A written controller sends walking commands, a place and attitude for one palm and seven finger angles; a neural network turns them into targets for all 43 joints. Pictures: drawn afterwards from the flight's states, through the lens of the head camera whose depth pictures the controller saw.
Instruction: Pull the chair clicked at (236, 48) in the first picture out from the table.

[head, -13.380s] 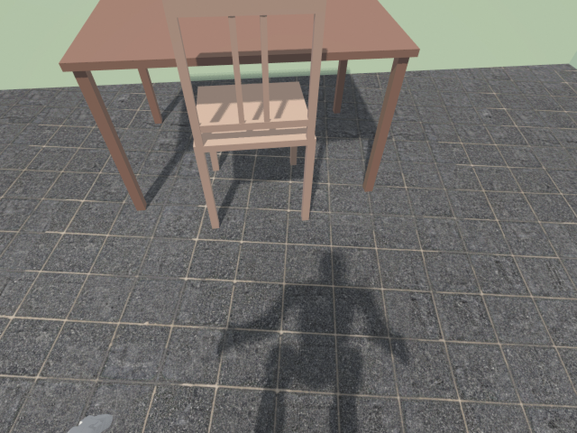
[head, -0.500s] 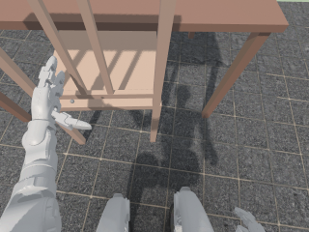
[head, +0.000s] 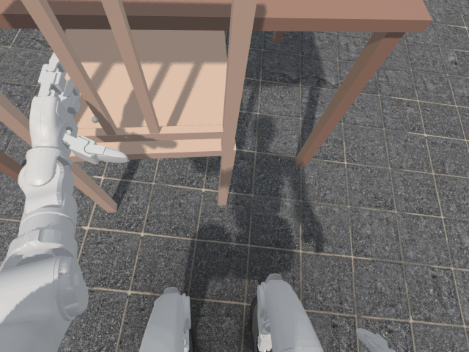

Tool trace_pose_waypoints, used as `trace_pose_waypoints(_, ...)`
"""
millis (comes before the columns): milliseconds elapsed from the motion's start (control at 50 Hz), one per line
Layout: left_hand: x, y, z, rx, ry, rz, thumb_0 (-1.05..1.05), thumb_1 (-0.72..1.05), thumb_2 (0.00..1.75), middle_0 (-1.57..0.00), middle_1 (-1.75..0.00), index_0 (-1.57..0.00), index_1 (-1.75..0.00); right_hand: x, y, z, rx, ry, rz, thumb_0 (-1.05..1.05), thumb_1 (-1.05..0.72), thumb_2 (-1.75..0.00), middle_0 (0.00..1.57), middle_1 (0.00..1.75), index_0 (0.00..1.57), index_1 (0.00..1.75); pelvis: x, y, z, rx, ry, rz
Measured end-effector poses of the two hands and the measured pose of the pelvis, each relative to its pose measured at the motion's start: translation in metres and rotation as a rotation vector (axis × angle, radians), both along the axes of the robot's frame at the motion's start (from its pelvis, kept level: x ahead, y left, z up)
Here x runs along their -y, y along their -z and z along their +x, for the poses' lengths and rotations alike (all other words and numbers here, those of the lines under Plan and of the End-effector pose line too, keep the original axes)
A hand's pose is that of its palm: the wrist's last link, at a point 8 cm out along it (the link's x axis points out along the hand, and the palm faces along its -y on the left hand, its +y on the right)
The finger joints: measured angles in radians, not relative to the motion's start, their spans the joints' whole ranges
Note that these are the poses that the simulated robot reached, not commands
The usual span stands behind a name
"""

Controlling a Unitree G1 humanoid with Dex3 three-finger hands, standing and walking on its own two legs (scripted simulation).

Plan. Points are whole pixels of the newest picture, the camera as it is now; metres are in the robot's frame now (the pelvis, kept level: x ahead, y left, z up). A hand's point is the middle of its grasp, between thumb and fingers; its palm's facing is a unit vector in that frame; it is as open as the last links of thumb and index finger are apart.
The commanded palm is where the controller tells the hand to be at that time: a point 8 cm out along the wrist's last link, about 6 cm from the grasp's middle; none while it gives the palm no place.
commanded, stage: push the fingers through the gap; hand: left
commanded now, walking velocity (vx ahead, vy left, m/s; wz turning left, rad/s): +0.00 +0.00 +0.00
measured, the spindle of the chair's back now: (76, 72) +0.54 +0.22 +0.07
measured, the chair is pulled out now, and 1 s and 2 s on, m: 0.00 0.00 0.01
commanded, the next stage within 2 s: hook a spindle and tug to test in 0.62 s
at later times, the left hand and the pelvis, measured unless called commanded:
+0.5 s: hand (98, 106) +0.51 +0.20 +0.03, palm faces +0.03 -1.00 -0.03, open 16.9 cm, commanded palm +0.48 +0.24 +0.03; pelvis +0.00 +0.00 +0.00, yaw -1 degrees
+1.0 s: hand (96, 109) +0.50 +0.20 +0.03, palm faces +0.03 -1.00 -0.03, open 16.1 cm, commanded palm +0.48 +0.24 +0.03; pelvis +0.00 +0.00 +0.00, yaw -1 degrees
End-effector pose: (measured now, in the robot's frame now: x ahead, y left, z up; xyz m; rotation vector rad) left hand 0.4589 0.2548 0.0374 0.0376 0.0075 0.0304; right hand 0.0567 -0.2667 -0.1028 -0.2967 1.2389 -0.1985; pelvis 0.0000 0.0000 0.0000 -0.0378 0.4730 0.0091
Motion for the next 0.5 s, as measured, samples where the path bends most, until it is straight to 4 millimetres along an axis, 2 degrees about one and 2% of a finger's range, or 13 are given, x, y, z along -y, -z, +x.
trace_pose_waypoints(360,0.002,-0.001,0.027,-0.002,0.003,-0.004,-0.01,-0.50,0.30,-0.06,-0.08,-0.06,-0.08,-0.004,0.002,-0.025,-0.094,0.033,0.003,0.01,-0.91,-0.90,0.20,0.30,0.21,0.30,-0.002,0.003,0.000,-0.025,0.005,-0.009)
trace_pose_waypoints(500,0.002,0.002,0.027,-0.014,-0.001,-0.007,-0.01,-0.50,0.30,-0.07,-0.08,-0.06,-0.08,-0.005,0.000,-0.027,-0.102,0.050,0.011,0.01,-0.91,-0.90,0.20,0.30,0.21,0.30,-0.002,0.001,0.003,-0.024,0.013,-0.008)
